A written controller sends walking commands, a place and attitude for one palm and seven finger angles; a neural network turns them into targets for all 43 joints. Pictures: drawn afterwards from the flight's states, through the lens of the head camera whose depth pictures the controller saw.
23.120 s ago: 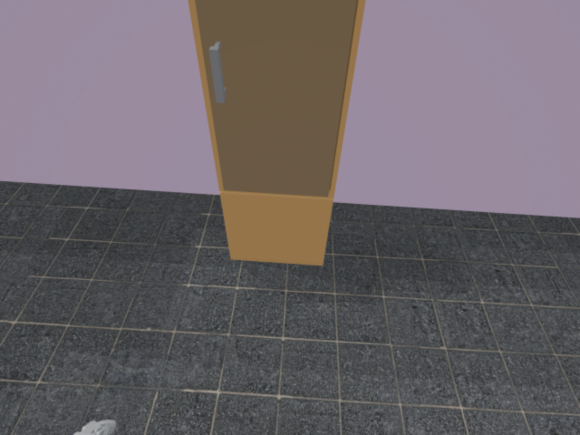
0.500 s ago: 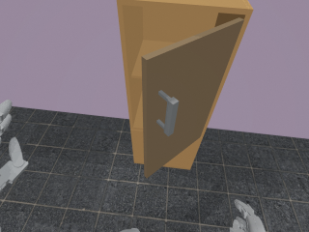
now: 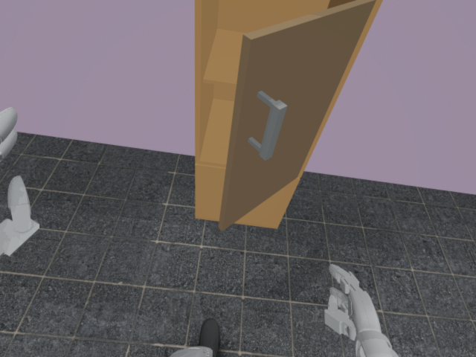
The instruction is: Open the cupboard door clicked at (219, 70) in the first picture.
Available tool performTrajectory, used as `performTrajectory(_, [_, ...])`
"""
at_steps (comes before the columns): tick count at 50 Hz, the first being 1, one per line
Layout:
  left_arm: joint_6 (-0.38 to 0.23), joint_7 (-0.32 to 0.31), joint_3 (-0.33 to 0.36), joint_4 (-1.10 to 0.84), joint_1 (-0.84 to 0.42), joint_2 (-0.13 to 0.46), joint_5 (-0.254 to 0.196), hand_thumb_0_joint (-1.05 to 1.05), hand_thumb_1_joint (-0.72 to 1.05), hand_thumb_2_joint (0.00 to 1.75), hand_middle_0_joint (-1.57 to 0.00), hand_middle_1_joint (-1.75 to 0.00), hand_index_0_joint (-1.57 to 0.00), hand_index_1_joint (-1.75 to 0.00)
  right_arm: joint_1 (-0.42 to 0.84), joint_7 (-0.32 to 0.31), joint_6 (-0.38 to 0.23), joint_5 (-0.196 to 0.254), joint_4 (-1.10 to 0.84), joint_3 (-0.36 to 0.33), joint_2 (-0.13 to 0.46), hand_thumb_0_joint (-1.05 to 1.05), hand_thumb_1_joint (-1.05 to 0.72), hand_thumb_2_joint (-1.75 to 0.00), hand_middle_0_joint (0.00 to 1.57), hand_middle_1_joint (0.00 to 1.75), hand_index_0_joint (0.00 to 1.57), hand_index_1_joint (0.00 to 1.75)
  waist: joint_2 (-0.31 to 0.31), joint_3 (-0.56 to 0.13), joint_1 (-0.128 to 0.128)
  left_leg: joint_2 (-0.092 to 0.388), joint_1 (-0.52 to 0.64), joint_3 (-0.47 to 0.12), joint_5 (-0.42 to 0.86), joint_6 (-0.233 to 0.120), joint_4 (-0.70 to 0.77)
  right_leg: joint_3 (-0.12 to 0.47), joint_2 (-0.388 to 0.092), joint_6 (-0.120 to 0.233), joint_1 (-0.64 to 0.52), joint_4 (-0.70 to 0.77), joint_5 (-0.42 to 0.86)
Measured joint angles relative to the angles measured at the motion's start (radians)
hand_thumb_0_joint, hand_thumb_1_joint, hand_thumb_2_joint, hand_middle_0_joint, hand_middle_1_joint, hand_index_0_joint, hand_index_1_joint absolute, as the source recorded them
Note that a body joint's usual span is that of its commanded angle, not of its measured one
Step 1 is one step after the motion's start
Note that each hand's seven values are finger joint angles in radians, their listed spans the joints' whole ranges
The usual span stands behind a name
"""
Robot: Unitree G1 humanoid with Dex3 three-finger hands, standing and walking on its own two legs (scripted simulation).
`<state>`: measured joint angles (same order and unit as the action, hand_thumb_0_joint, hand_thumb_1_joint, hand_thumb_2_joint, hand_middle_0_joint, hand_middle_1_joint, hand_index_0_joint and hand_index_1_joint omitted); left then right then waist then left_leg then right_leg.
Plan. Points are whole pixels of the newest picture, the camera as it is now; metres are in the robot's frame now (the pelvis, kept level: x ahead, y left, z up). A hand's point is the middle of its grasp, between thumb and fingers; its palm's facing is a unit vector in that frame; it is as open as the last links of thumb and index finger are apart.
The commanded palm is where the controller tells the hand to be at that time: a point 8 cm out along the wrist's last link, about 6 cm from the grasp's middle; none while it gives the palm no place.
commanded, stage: stop stepping back and stand still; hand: left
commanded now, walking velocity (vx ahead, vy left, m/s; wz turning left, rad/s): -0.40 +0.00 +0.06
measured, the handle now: (264, 126) +0.51 +0.01 +0.10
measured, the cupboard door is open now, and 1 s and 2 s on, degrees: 46 46 46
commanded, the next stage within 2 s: let the arm hang, fingers relaxed in 1.74 s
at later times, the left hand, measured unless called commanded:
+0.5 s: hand out of the picture +0.05 +0.26 +0.20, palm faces +0.30 -0.81 -0.51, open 7.5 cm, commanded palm +0.03 +0.32 +0.20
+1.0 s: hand out of the picture +0.04 +0.30 +0.21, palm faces +0.46 -0.67 -0.59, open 7.5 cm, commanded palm -0.01 +0.33 +0.20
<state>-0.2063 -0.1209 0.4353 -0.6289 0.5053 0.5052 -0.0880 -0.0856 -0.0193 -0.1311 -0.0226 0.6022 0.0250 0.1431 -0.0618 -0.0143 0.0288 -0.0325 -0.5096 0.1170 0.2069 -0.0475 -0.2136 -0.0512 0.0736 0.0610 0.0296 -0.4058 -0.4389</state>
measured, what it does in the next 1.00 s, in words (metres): walks backwards: left foot, then left foot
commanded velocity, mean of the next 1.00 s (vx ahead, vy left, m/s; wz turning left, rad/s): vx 0.20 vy -0.05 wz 0.00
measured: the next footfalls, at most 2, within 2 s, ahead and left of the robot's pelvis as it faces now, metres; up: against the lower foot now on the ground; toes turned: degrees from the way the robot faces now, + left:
left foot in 0.16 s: +0.12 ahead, +0.08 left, +0.00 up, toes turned -3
left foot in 0.66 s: -0.12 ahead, +0.19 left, +0.00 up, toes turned +2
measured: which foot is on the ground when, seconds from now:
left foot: down 0.00-0.04, up 0.06-0.14, down 0.16-0.40, up 0.42-0.64, down 0.66-1.00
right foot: down 0.00-0.66, up 0.68-0.96, down 0.98-1.00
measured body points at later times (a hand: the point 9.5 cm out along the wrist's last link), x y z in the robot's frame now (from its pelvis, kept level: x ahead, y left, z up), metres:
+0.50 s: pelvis -0.12 +0.02 +0.01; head -0.15 +0.06 +0.46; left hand +0.03 +0.31 +0.23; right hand +0.01 -0.23 -0.06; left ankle -0.05 +0.11 -0.63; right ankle -0.10 -0.07 -0.72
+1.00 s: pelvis -0.15 +0.03 +0.01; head -0.14 +0.02 +0.46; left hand +0.01 +0.33 +0.24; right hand -0.02 -0.18 -0.11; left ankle -0.15 +0.19 -0.72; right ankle -0.15 -0.07 -0.73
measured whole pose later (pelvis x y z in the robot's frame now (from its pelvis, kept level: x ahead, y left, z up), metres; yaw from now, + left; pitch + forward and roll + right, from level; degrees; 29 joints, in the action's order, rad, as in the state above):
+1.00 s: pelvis -0.15 +0.03 +0.01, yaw +1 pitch +1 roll -1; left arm -0.23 -0.15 0.50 -0.52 0.57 0.49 -0.02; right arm -0.29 -0.06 -0.11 -0.01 0.67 0.00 0.15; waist 0.04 -0.01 0.02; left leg 0.08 -0.32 -0.02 -0.34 0.02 -0.63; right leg -0.09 0.00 0.02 0.27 -0.55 -0.33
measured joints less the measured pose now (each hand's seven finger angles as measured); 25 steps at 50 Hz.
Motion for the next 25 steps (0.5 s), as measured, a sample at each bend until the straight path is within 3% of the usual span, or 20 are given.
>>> performTrajectory(1, [-0.012,0.009,0.000,0.000,-0.007,0.001,-0.004,0.02,0.89,0.90,-0.21,-0.30,-0.21,-0.30,0.013,-0.001,0.004,0.002,0.007,-0.001,0.009,0.01,-0.90,-0.90,0.21,0.30,0.21,0.30,0.018,0.023,-0.006,0.008,-0.030,-0.006,-0.043,0.007,-0.077,-0.008,0.007,0.001,-0.004,0.003,0.013])
performTrajectory(3, [-0.025,0.022,-0.008,-0.004,0.008,0.008,-0.011,0.02,0.88,0.90,-0.21,-0.30,-0.21,-0.30,-0.008,-0.009,0.022,0.003,0.037,0.003,0.020,0.01,-0.90,-0.90,0.21,0.30,0.21,0.30,0.048,0.034,-0.010,0.020,-0.073,-0.049,-0.267,0.048,-0.266,-0.017,0.027,-0.010,-0.022,-0.026,0.000])
performTrajectory(6, [-0.039,0.032,0.033,-0.020,0.083,0.022,-0.010,0.02,0.88,0.90,-0.21,-0.30,-0.21,-0.30,-0.103,-0.015,0.049,0.016,0.068,0.015,0.014,0.01,-0.90,-0.90,0.21,0.30,0.21,0.30,0.004,-0.024,0.008,0.000,-0.057,-0.096,-0.431,0.061,-0.530,0.023,0.000,-0.025,-0.033,-0.072,-0.030])
performTrajectory(8, [-0.024,0.028,0.052,-0.004,0.097,0.008,-0.005,0.02,0.88,0.90,-0.21,-0.30,-0.21,-0.30,-0.166,-0.029,0.060,0.024,0.066,0.020,0.030,0.01,-0.90,-0.90,0.21,0.30,0.21,0.30,-0.006,-0.068,0.006,0.006,0.039,-0.109,-0.379,0.047,-0.489,0.038,-0.013,-0.036,-0.026,-0.116,-0.055])
performTrajectory(9, [-0.014,0.024,0.048,0.027,0.067,-0.008,-0.001,0.01,0.88,0.90,-0.21,-0.30,-0.21,-0.30,-0.181,-0.039,0.056,0.026,0.072,0.015,0.042,0.01,-0.90,-0.90,0.21,0.30,0.21,0.30,-0.001,-0.075,-0.005,-0.006,0.061,-0.112,-0.399,0.010,-0.457,0.032,-0.022,-0.046,-0.007,-0.160,-0.071])
performTrajectory(12, [0.024,0.003,0.023,0.179,-0.096,-0.065,0.009,0.01,0.88,0.90,-0.21,-0.30,-0.21,-0.30,-0.162,-0.057,0.024,0.024,0.103,-0.001,0.063,0.01,-0.90,-0.90,0.21,0.30,0.21,0.30,0.006,-0.020,-0.019,-0.033,0.081,-0.098,-0.353,-0.042,-0.406,0.083,-0.032,-0.068,0.085,-0.309,-0.096])
performTrajectory(15, [0.067,-0.011,0.016,0.241,-0.148,-0.079,0.013,0.02,0.88,0.90,-0.21,-0.30,-0.21,-0.30,-0.145,-0.051,0.000,0.013,0.093,-0.001,0.052,0.01,-0.90,-0.90,0.21,0.30,0.21,0.30,0.008,0.029,-0.055,-0.035,0.123,-0.104,-0.267,-0.016,-0.277,0.100,-0.014,-0.047,0.166,-0.347,-0.116])
performTrajectory(19, [0.067,0.005,-0.012,0.119,0.009,-0.066,0.024,0.02,0.89,0.90,-0.20,-0.30,-0.20,-0.30,-0.171,-0.026,-0.010,0.003,0.032,-0.006,0.032,0.01,-0.90,-0.90,0.21,0.30,0.21,0.30,0.011,0.026,-0.093,-0.026,0.120,-0.108,-0.328,0.041,-0.184,0.036,0.006,-0.018,0.157,-0.198,-0.107])
performTrajectory(21, [0.050,0.021,-0.025,0.027,0.112,-0.042,0.033,0.02,0.89,0.90,-0.20,-0.30,-0.20,-0.30,-0.177,-0.019,0.000,0.005,0.017,-0.018,0.037,0.01,-0.90,-0.90,0.21,0.30,0.21,0.30,0.021,0.026,-0.092,-0.022,0.030,-0.109,-0.490,0.068,-0.360,0.013,0.005,0.006,0.166,-0.142,0.029])
performTrajectory(23, [0.033,0.038,-0.024,-0.037,0.180,-0.014,0.038,0.02,0.89,0.90,-0.21,-0.30,-0.21,-0.30,-0.186,-0.024,0.024,0.002,0.044,-0.030,0.042,0.01,-0.90,-0.90,0.21,0.30,0.21,0.30,0.007,0.000,-0.059,-0.033,-0.088,-0.111,-0.522,0.083,-0.714,0.005,-0.016,0.016,0.196,-0.140,0.132])
performTrajectory(25, [0.011,0.042,-0.006,-0.025,0.182,-0.003,0.046,0.02,0.88,0.90,-0.21,-0.30,-0.21,-0.30,-0.200,-0.036,0.051,0.003,0.085,-0.037,0.047,0.01,-0.90,-0.90,0.21,0.30,0.21,0.30,-0.002,-0.053,-0.020,-0.012,-0.148,-0.108,-0.499,0.084,-0.957,-0.001,-0.032,0.007,0.223,-0.133,0.107])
